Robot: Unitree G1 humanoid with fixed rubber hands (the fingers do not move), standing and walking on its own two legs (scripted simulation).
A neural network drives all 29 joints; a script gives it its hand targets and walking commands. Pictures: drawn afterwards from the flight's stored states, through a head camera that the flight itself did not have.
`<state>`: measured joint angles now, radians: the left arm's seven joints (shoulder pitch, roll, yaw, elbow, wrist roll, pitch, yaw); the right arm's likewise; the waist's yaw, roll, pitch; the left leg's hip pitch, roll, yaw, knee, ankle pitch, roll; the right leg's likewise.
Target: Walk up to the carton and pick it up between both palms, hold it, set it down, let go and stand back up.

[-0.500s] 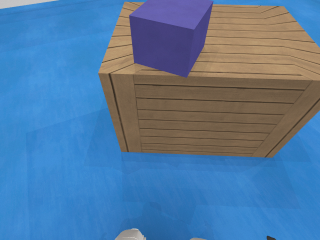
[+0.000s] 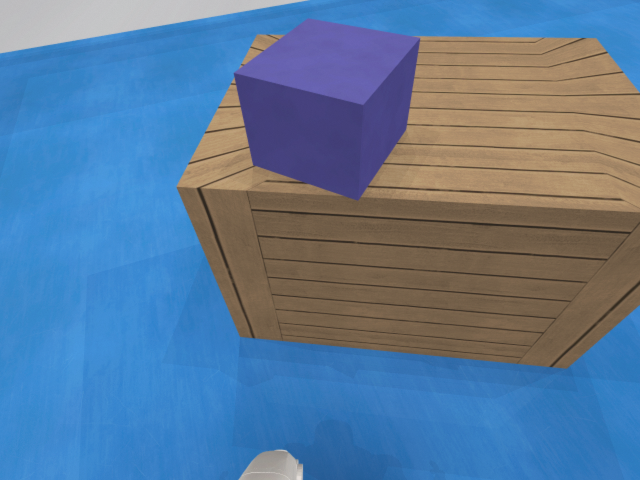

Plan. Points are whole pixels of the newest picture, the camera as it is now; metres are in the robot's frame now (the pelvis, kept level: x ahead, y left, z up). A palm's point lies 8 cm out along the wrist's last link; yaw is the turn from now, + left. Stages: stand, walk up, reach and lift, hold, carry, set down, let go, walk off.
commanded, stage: walk up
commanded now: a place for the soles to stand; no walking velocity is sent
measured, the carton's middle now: (331, 105) +0.79 +0.03 +0.04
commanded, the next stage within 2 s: none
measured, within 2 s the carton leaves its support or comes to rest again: neither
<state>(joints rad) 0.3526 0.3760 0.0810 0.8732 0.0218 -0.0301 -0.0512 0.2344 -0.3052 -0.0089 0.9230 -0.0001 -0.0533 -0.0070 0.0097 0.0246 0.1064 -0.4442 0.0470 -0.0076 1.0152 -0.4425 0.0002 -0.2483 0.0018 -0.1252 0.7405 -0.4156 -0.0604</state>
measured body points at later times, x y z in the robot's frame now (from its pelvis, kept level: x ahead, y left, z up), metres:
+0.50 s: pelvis +0.10 -0.06 -0.01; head +0.13 -0.08 +0.43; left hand +0.19 +0.25 -0.12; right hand +0.17 -0.34 -0.15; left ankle +0.09 +0.11 -0.69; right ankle +0.17 -0.16 -0.71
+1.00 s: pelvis +0.10 -0.04 -0.01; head +0.13 -0.03 +0.44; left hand +0.17 +0.27 -0.13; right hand +0.21 -0.32 -0.14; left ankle +0.10 +0.08 -0.71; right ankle +0.17 -0.16 -0.71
